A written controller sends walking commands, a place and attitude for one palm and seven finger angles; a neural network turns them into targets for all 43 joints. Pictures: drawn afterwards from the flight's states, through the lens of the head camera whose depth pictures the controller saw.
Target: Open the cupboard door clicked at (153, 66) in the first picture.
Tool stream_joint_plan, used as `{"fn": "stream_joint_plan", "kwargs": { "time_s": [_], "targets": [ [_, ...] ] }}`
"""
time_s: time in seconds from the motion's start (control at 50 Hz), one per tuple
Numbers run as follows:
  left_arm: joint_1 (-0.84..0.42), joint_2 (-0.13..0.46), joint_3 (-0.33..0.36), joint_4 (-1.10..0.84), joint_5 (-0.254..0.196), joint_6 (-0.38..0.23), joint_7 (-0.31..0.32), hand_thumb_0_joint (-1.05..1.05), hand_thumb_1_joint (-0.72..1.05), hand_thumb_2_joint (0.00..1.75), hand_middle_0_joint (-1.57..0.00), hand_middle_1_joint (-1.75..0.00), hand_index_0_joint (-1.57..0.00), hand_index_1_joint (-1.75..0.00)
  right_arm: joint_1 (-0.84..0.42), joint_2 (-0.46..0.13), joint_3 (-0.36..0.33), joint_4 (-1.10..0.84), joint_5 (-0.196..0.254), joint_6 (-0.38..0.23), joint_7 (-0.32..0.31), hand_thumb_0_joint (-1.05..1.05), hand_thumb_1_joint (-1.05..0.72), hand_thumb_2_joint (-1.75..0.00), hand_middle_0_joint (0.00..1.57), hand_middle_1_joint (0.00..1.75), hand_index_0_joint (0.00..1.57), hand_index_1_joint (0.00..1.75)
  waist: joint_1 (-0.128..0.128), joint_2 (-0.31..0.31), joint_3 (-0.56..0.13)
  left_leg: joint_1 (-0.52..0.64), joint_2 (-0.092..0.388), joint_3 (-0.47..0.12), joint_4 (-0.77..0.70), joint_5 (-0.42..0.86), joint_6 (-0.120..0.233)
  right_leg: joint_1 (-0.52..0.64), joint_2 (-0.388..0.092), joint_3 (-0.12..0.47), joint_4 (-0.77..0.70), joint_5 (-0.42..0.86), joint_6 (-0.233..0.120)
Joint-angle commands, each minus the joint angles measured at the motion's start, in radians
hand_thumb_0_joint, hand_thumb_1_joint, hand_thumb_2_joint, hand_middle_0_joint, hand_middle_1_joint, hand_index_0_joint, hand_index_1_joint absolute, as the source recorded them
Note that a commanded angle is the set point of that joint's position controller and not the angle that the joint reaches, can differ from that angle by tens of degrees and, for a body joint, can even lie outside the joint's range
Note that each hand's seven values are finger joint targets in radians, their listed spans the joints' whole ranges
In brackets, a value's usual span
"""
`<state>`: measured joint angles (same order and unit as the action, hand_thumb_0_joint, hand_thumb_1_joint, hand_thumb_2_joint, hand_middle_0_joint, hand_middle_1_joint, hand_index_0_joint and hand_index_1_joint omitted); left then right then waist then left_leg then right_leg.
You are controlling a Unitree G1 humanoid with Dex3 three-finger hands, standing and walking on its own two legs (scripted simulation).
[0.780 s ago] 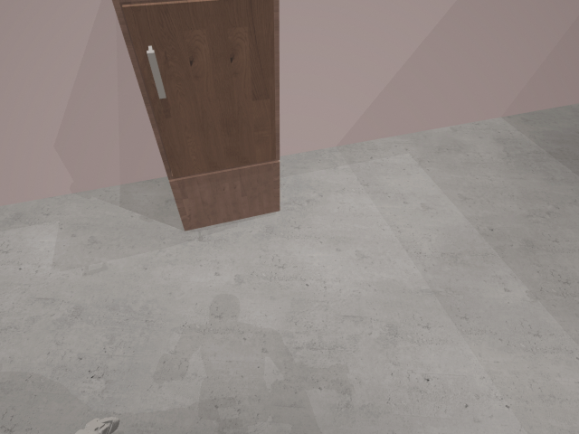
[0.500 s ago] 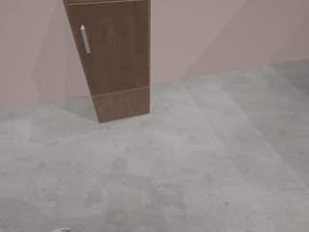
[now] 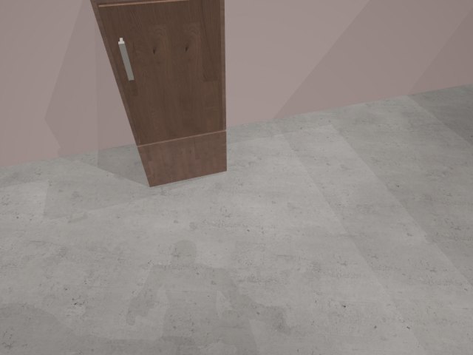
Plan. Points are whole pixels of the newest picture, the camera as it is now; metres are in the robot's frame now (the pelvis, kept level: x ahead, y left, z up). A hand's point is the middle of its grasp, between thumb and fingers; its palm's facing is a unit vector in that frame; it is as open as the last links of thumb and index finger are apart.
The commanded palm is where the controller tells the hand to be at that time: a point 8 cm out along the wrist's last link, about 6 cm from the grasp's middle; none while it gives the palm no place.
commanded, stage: stand and wait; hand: left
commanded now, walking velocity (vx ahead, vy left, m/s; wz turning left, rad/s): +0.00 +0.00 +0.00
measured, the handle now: (126, 59) +1.06 +0.47 -0.01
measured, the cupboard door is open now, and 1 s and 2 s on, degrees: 0 0 0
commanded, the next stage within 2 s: look at it before walking up in 0.04 s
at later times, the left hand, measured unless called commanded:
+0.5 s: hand out of the picture +0.08 +0.24 -0.16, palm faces -0.04 -0.94 -0.32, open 7.4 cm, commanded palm none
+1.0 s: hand out of the picture +0.05 +0.21 -0.18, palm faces -0.01 -0.97 -0.23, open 7.4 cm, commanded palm none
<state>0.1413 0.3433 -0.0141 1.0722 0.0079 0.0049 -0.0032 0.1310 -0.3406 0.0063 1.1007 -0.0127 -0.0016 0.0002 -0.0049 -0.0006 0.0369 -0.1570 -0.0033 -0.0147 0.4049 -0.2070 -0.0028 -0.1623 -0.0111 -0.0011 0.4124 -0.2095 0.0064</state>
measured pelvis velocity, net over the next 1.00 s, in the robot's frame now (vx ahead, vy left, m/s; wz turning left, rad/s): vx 0.03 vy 0.00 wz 0.00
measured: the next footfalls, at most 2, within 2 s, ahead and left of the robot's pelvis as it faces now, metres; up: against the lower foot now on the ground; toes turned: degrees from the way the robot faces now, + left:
right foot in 1.56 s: +0.39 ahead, -0.06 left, +0.00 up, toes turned -15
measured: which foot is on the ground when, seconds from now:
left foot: down 0.00-1.00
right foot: down 0.00-1.00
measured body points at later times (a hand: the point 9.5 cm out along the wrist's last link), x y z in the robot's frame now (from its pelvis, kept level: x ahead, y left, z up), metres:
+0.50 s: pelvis +0.00 +0.00 +0.00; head +0.00 +0.00 +0.45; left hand +0.08 +0.29 -0.13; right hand +0.07 -0.30 -0.13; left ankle +0.01 +0.12 -0.74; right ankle +0.01 -0.12 -0.74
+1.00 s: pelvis +0.03 +0.00 -0.01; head +0.02 +0.01 +0.44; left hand +0.05 +0.26 -0.16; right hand +0.06 -0.26 -0.15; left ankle +0.01 +0.12 -0.74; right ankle +0.01 -0.12 -0.74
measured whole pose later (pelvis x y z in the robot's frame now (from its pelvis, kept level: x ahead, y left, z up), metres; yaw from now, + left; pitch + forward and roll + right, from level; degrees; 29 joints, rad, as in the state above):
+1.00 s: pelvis +0.03 +0.00 -0.01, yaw +0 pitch -1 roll -1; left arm 0.28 0.26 0.00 1.08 0.02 0.01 -0.02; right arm 0.24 -0.26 0.01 1.11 -0.03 0.01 0.01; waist 0.01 0.00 -0.02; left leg -0.20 0.02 0.00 0.56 -0.39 0.01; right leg -0.17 0.01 0.00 0.46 -0.28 -0.01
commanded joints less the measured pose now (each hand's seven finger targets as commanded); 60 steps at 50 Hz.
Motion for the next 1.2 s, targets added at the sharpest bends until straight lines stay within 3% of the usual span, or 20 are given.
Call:
{"fn": "stream_joint_plan", "kwargs": {
  "time_s": [0.0, 0.74, 0.78, 0.82, 0.86, 0.9, 0.94, 0.96, 0.98, 1.0, 1.02, 1.04, 1.06, 1.08, 1.1, 1.12, 1.14, 1.16, 1.18],
  "targets": [
    [-0.050, 0.207, 0.047, -0.059, 0.003, -0.029, 0.014, 0.00, 0.90, 0.90, -0.20, -0.30, -0.20, -0.30, -0.055, -0.201, -0.044, -0.064, 0.004, -0.028, -0.009, 0.00, -0.90, -0.90, 0.20, 0.30, 0.20, 0.30, 0.007, -0.012, -0.058, -0.007, 0.110, -0.096, -0.079, 0.062, 0.035, -0.005, -0.109, 0.112, -0.092, 0.013, -0.038],
    [-0.046, 0.205, 0.045, -0.044, 0.004, -0.031, 0.014, 0.00, 0.90, 0.90, -0.20, -0.30, -0.20, -0.30, -0.057, -0.205, -0.040, -0.049, 0.006, -0.032, -0.011, 0.00, -0.90, -0.90, 0.20, 0.30, 0.20, 0.30, 0.007, -0.003, -0.064, 0.026, 0.122, -0.095, -0.104, 0.114, 0.030, 0.020, -0.107, 0.105, -0.104, 0.090, -0.032],
    [0.032, 0.074, 0.018, -0.009, 0.005, -0.009, 0.017, 0.00, 0.90, 0.90, -0.20, -0.30, -0.20, -0.30, 0.011, -0.072, -0.009, -0.018, -0.003, -0.013, -0.006, 0.00, -0.90, -0.90, 0.20, 0.30, 0.20, 0.30, 0.007, -0.005, -0.071, 0.019, 0.109, -0.070, -0.090, -0.037, 0.012, 0.011, -0.097, 0.097, -0.097, -0.091, -0.014],
    [0.068, 0.081, 0.025, -0.007, 0.012, 0.003, 0.008, 0.00, 0.90, 0.90, -0.20, -0.30, -0.20, -0.30, 0.038, -0.075, -0.016, -0.015, -0.012, 0.000, 0.000, 0.00, -0.90, -0.90, 0.20, 0.30, 0.20, 0.30, 0.013, -0.007, -0.006, -0.052, 0.096, -0.075, -0.097, -0.304, 0.022, -0.048, -0.085, 0.112, -0.104, -0.322, -0.024],
    [0.091, 0.090, 0.036, -0.016, 0.018, 0.006, -0.001, 0.00, 0.90, 0.90, -0.20, -0.30, -0.20, -0.30, 0.050, -0.079, -0.023, -0.027, -0.015, 0.004, 0.002, 0.00, -0.90, -0.90, 0.20, 0.30, 0.20, 0.30, 0.017, -0.033, 0.065, -0.131, 0.088, -0.079, -0.081, -0.414, 0.031, -0.091, -0.078, 0.138, -0.107, -0.421, -0.039],
    [0.138, 0.090, 0.045, -0.019, 0.018, 0.001, -0.005, 0.00, 0.90, 0.90, -0.20, -0.30, -0.20, -0.30, 0.057, -0.061, -0.025, -0.039, -0.014, -0.002, 0.002, 0.00, -0.90, -0.90, 0.20, 0.30, 0.20, 0.30, 0.030, -0.078, 0.096, -0.196, 0.063, -0.052, 0.009, -0.386, 0.035, -0.072, -0.102, 0.189, -0.124, -0.448, -0.068],
    [0.210, 0.103, 0.060, -0.011, 0.012, -0.011, -0.002, 0.00, 0.90, 0.90, -0.20, -0.30, -0.20, -0.30, 0.067, -0.022, -0.022, -0.061, -0.011, -0.016, 0.000, 0.00, -0.90, -0.90, 0.20, 0.30, 0.20, 0.30, 0.043, -0.165, 0.076, -0.273, 0.023, 0.036, 0.178, -0.239, 0.022, 0.031, -0.188, 0.302, -0.183, -0.420, -0.125],
    [0.247, 0.111, 0.068, -0.008, 0.010, -0.020, 0.002, 0.00, 0.90, 0.90, -0.20, -0.30, -0.20, -0.30, 0.061, -0.010, -0.025, -0.071, -0.009, -0.023, 0.001, 0.00, -0.90, -0.90, 0.20, 0.30, 0.20, 0.30, 0.049, -0.184, 0.049, -0.304, 0.027, 0.062, 0.253, -0.205, 0.018, 0.085, -0.241, 0.361, -0.206, -0.367, -0.159],
    [0.255, 0.110, 0.074, -0.008, 0.010, -0.030, 0.006, 0.00, 0.90, 0.90, -0.20, -0.30, -0.20, -0.30, 0.059, -0.008, -0.029, -0.081, -0.008, -0.031, 0.002, 0.00, -0.90, -0.90, 0.20, 0.30, 0.20, 0.30, 0.047, -0.174, 0.036, -0.332, 0.045, 0.059, 0.280, -0.232, 0.016, 0.121, -0.271, 0.381, -0.198, -0.291, -0.187],
    [0.262, 0.108, 0.074, -0.010, 0.011, -0.035, 0.009, 0.00, 0.90, 0.90, -0.20, -0.30, -0.20, -0.30, 0.064, -0.009, -0.033, -0.083, -0.005, -0.035, 0.004, 0.00, -0.90, -0.90, 0.20, 0.30, 0.20, 0.30, 0.046, -0.148, 0.040, -0.326, 0.058, 0.059, 0.297, -0.264, 0.018, 0.095, -0.285, 0.376, -0.196, -0.311, -0.199],
    [0.243, 0.094, 0.079, -0.017, 0.015, -0.039, 0.011, 0.00, 0.90, 0.90, -0.20, -0.30, -0.20, -0.30, 0.078, 0.006, -0.036, -0.085, -0.004, -0.038, 0.006, 0.00, -0.90, -0.90, 0.20, 0.30, 0.20, 0.30, 0.029, -0.150, 0.064, -0.295, 0.076, 0.062, 0.262, -0.266, 0.017, 0.043, -0.283, 0.347, -0.185, -0.296, -0.200],
    [0.216, 0.078, 0.077, -0.022, 0.015, -0.039, 0.010, 0.00, 0.90, 0.90, -0.20, -0.30, -0.20, -0.30, 0.114, 0.020, -0.039, -0.075, -0.002, -0.043, 0.007, 0.00, -0.90, -0.90, 0.20, 0.30, 0.20, 0.30, 0.003, -0.122, 0.077, -0.194, 0.076, 0.075, 0.190, -0.233, 0.018, -0.042, -0.259, 0.294, -0.149, -0.270, -0.183],
    [0.179, 0.055, 0.074, -0.030, 0.012, -0.037, 0.007, 0.00, 0.90, 0.90, -0.20, -0.30, -0.20, -0.30, 0.192, 0.034, -0.038, -0.050, 0.001, -0.050, 0.005, 0.00, -0.90, -0.90, 0.20, 0.30, 0.20, 0.30, -0.040, -0.075, 0.068, -0.031, 0.071, 0.080, 0.071, -0.169, 0.022, -0.156, -0.204, 0.209, -0.071, -0.237, -0.148],
    [0.153, 0.002, 0.068, -0.044, 0.008, -0.034, 0.003, 0.00, 0.90, 0.90, -0.20, -0.30, -0.20, -0.30, 0.318, 0.007, -0.046, -0.005, -0.002, -0.058, -0.003, 0.00, -0.90, -0.90, 0.20, 0.30, 0.20, 0.30, -0.084, 0.064, 0.060, 0.127, 0.123, -0.045, -0.046, -0.208, 0.049, -0.291, -0.089, 0.094, 0.120, -0.205, -0.097],
    [0.124, -0.067, 0.056, -0.071, 0.003, -0.036, -0.005, 0.00, 0.90, 0.90, -0.20, -0.30, -0.20, -0.30, 0.471, -0.089, -0.078, 0.043, -0.014, -0.065, -0.014, 0.00, -0.90, -0.90, 0.20, 0.30, 0.20, 0.30, -0.129, 0.344, 0.037, 0.248, 0.339, -0.348, -0.196, -0.316, 0.116, -0.472, 0.031, -0.078, 0.455, -0.261, -0.035],
    [0.048, -0.055, 0.058, -0.106, 0.016, -0.044, 0.005, 0.00, 0.90, 0.90, -0.20, -0.30, -0.20, -0.30, 0.523, -0.074, -0.074, 0.060, -0.015, -0.062, -0.021, 0.00, -0.90, -0.90, 0.20, 0.30, 0.20, 0.30, -0.135, 0.298, 0.118, 0.221, 0.415, -0.453, -0.261, -0.238, 0.144, -0.578, 0.022, -0.023, 0.612, -0.342, -0.040],
    [0.057, -0.043, 0.068, -0.092, 0.021, -0.041, 0.008, 0.00, 0.90, 0.90, -0.20, -0.30, -0.20, -0.30, 0.493, -0.022, -0.056, 0.058, -0.011, -0.063, -0.028, 0.00, -0.90, -0.90, 0.20, 0.30, 0.20, 0.30, -0.103, 0.219, 0.156, 0.180, 0.410, -0.420, -0.251, -0.143, 0.135, -0.598, -0.031, 0.034, 0.688, -0.264, -0.044],
    [0.079, -0.063, 0.069, -0.073, 0.019, -0.043, 0.000, 0.00, 0.90, 0.90, -0.20, -0.30, -0.20, -0.30, 0.450, 0.020, -0.045, 0.042, -0.006, -0.070, -0.033, 0.00, -0.90, -0.90, 0.20, 0.30, 0.20, 0.30, -0.079, 0.122, 0.165, 0.159, 0.392, -0.345, -0.237, -0.042, 0.147, -0.592, -0.060, 0.031, 0.729, -0.199, -0.044],
    [0.088, -0.082, 0.068, -0.059, 0.021, -0.044, -0.010, 0.00, 0.90, 0.90, -0.20, -0.30, -0.20, -0.30, 0.427, 0.039, -0.040, 0.033, -0.007, -0.080, -0.035, 0.00, -0.90, -0.90, 0.20, 0.30, 0.20, 0.30, -0.061, 0.066, 0.152, 0.165, 0.360, -0.265, -0.219, 0.094, 0.142, -0.577, -0.074, 0.019, 0.749, -0.154, -0.036]
  ]
}}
